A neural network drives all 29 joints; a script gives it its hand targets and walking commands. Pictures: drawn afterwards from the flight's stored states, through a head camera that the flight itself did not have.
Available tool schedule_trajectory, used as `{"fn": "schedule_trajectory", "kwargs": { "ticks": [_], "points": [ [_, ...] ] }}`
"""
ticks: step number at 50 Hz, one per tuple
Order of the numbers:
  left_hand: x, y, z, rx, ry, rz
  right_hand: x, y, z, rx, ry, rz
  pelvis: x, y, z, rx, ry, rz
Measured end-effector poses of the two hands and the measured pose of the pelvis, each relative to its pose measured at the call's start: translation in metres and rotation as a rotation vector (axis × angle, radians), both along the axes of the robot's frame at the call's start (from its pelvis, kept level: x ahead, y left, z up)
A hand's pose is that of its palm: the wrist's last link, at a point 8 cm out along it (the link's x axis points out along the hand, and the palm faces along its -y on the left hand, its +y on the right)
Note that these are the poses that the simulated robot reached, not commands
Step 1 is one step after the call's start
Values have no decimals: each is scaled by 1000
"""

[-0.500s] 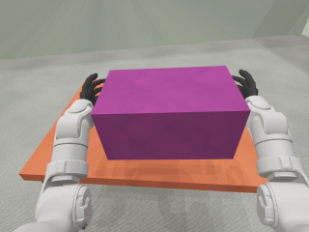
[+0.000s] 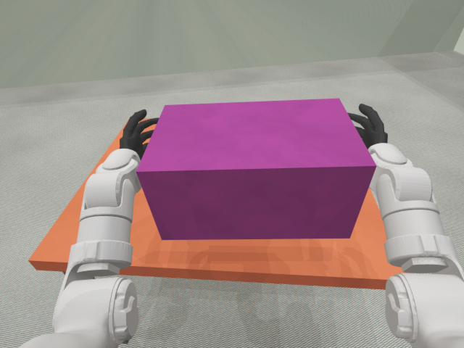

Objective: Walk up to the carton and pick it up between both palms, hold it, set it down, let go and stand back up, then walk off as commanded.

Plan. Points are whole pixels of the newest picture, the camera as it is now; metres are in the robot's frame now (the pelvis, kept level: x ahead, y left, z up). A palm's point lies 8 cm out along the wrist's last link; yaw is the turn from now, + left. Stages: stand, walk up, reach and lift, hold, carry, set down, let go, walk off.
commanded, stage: hold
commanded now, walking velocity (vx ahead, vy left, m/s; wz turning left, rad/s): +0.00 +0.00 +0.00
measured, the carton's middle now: (252, 167) +0.36 -0.01 +0.17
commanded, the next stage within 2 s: set down in 0.14 s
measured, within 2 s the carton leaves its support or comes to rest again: neither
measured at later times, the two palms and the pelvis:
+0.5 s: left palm (138, 155) +0.38 +0.19 +0.19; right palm (367, 153) +0.39 -0.21 +0.18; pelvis +0.01 +0.00 +0.00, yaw +0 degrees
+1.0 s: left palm (146, 166) +0.40 +0.19 +0.15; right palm (359, 168) +0.40 -0.21 +0.14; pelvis +0.03 +0.01 +0.00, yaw +0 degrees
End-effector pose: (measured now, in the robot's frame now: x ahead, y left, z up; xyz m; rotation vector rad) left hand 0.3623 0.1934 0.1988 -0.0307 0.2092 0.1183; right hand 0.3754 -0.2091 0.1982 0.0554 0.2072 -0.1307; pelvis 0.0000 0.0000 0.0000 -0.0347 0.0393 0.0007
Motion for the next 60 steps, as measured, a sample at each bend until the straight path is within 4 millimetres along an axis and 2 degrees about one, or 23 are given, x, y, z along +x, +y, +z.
{"fn": "schedule_trajectory", "kwargs": {
  "ticks": [13, 20, 37, 50, 60],
  "points": [
    [4, -3, -4, 4, 1, -5, 1, -3, -7, 2, 1, -4, 0, 0, 0, 0, -11, 1],
    [9, -3, -1, 19, -57, -3, 8, -3, -7, 9, -56, 3, 3, 0, 1, 0, -4, 1],
    [26, -1, -40, 13, -47, 0, 24, -2, -47, 19, -50, 3, 21, 3, 3, -4, 24, 1],
    [33, -1, -54, 9, -39, -15, 25, -2, -61, 12, -42, -11, 30, 8, 3, -10, 35, 1],
    [34, -5, -54, 9, -52, -24, 23, -6, -66, 8, -54, -11, 30, 8, 3, -10, 35, 1]
  ]
}}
